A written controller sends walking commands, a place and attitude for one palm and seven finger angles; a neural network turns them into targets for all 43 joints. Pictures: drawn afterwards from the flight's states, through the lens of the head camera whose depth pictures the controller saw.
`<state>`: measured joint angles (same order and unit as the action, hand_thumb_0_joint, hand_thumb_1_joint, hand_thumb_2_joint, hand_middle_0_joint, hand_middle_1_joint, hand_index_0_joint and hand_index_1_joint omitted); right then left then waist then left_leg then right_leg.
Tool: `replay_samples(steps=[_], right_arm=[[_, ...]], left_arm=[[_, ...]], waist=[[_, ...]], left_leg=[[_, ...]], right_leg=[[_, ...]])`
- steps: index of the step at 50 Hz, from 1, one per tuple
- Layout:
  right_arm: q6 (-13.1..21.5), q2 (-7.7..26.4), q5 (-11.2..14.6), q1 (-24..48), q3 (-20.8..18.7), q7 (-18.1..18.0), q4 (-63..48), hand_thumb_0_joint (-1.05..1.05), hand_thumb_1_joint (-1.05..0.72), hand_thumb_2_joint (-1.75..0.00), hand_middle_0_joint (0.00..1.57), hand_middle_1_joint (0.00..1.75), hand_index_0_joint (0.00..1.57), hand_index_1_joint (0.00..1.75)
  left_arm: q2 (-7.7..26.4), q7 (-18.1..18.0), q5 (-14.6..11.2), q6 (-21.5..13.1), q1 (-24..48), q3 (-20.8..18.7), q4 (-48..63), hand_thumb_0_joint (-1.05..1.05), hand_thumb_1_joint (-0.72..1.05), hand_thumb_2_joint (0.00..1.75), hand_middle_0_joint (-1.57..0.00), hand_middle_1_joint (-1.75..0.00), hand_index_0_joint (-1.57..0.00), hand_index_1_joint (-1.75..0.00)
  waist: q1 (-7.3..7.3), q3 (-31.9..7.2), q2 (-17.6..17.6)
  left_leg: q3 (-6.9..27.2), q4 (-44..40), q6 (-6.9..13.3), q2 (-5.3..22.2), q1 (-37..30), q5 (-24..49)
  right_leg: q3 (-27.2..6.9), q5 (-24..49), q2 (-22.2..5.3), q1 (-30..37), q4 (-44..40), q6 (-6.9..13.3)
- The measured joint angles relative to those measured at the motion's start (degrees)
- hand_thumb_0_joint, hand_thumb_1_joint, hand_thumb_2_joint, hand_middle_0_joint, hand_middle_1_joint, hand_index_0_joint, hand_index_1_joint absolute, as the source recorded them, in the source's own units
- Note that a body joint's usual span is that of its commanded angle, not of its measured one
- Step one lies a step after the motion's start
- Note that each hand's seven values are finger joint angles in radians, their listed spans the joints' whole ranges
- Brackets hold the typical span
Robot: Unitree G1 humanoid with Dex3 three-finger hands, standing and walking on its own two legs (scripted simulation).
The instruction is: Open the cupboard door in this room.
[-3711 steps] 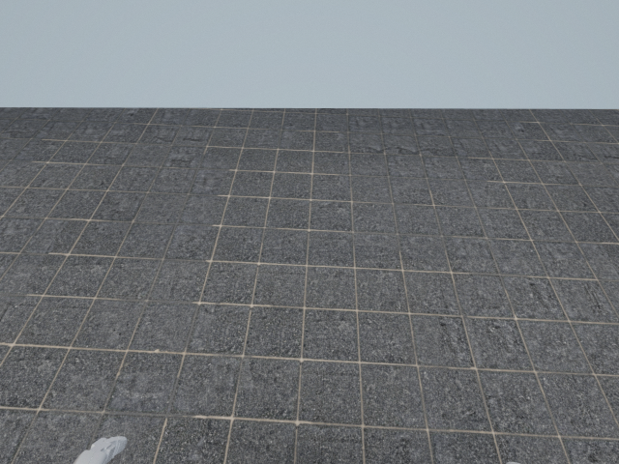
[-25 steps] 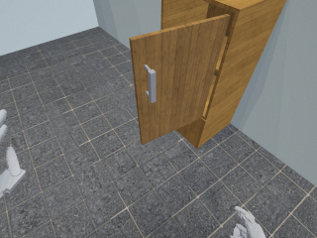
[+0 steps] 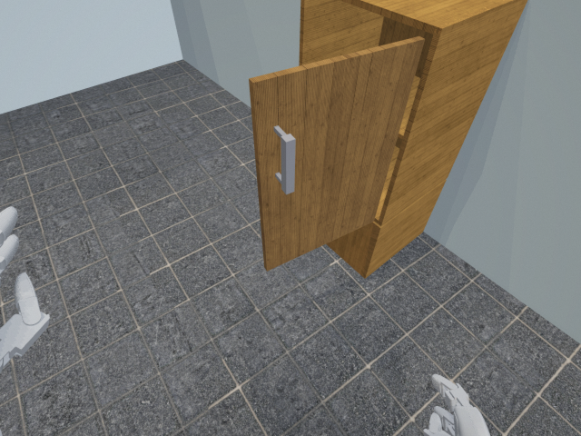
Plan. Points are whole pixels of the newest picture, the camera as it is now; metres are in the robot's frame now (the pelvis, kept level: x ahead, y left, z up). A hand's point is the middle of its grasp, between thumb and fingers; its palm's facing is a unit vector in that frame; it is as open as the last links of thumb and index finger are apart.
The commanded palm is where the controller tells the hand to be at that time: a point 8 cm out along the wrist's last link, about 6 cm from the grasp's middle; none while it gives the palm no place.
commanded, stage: stop stepping back and stand still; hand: left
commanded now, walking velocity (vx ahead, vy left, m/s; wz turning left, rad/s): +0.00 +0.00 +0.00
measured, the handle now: (283, 160) +0.63 +0.06 +0.01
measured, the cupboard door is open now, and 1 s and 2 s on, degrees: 80 80 80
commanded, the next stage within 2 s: let the arm hang, fingers relaxed in 0.38 s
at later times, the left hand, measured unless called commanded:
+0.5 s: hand (36, 315) +0.20 +0.28 +0.14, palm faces +0.41 -0.78 -0.47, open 7.4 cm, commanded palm none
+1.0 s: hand out of the picture -0.01 +0.19 -0.17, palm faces +0.07 -0.97 -0.23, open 7.2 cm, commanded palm none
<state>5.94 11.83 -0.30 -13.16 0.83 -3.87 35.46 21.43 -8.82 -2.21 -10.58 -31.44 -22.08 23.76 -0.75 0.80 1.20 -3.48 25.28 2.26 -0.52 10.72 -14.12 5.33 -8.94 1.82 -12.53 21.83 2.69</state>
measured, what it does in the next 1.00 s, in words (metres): stands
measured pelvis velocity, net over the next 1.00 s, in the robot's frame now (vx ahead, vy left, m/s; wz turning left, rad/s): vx -0.01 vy -0.01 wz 0.06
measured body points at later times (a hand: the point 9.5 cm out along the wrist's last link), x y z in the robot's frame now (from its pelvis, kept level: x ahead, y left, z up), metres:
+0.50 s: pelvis +0.00 +0.02 +0.00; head +0.02 +0.02 +0.45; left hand +0.17 +0.32 +0.16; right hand +0.17 -0.22 -0.09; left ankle +0.00 +0.09 -0.74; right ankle +0.03 -0.09 -0.74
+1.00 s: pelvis -0.01 -0.01 +0.00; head +0.01 +0.00 +0.45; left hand -0.02 +0.24 -0.15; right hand +0.01 -0.26 -0.16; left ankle +0.00 +0.09 -0.74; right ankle +0.03 -0.08 -0.74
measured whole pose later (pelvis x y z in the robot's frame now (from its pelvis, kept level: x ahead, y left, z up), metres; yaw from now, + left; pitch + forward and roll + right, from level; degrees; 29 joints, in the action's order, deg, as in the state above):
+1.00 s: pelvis -0.01 -0.01 +0.00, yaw +4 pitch -2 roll +0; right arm -1.4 12.5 -1.3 -15.4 0.4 -0.5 62.3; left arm 12.5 -0.8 0.5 0.9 -15.1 -0.1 -60.7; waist -0.2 4.3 -0.2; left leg -0.2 24.8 2.1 -2.4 11.0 -12.3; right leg 4.4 -9.4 1.8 -12.9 23.6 3.5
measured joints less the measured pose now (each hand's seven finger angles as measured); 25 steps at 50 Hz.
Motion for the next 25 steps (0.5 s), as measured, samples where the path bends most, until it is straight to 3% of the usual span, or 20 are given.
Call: replay_samples(steps=[5, 16, 24, 25], right_arm=[[0.2, 0.2, 0.0, -0.7, 0.1, -0.1, 0.7, 0.01, -0.91, -0.9, 0.21, 0.3, 0.2, 0.3], [0.4, 0.6, 0.0, -0.2, -0.5, -0.2, -0.1, 0.01, -0.91, -0.9, 0.21, 0.3, 0.2, 0.3], [0.2, 0.6, 0.1, 0.7, -0.6, -0.3, -0.5, 0.01, -0.91, -0.9, 0.21, 0.3, 0.2, 0.3], [1.8, 0.9, 0.5, 1.1, -1.1, 0.8, 1.0, 0.01, -0.91, -0.9, 0.21, 0.3, 0.2, 0.3]], left_arm=[[-0.7, -0.3, 0.3, 0.3, 1.7, 0.2, -0.8, 0.02, 0.89, 0.9, -0.22, -0.31, -0.21, -0.3], [0.5, 0.1, 0.3, -0.2, 0.3, 0.0, 1.0, 0.02, 0.89, 0.9, -0.22, -0.31, -0.21, -0.3], [0.6, 0.1, 0.0, -0.6, -0.6, -0.5, 1.1, 0.02, 0.89, 0.9, -0.22, -0.31, -0.21, -0.3], [0.9, 0.5, 0.5, -1.8, 0.8, 0.9, -2.0, 0.02, 0.89, 0.9, -0.21, -0.31, -0.21, -0.3]], waist=[[-0.11, 0.3, 0.0], [1.2, 0.6, -0.5], [0.6, 0.5, -0.5], [0.52, 0.2, -0.2]], left_leg=[[-0.1, -0.9, 0.4, -0.5, -0.1, 0.7], [-0.2, -0.9, 1.0, -1.2, -0.1, 0.5], [-0.3, -0.4, 1.2, -1.4, 0.0, -0.1], [0.0, 0.4, 1.2, -1.5, 0.9, -0.2]], right_leg=[[-0.1, 0.5, -0.4, 0.0, -0.6, -0.4], [-0.3, 0.0, -1.2, -0.4, 0.2, -1.1], [-0.4, -0.5, -1.4, -0.4, 0.8, -1.3], [-0.1, -0.8, -1.6, -1.2, 1.6, -1.4]])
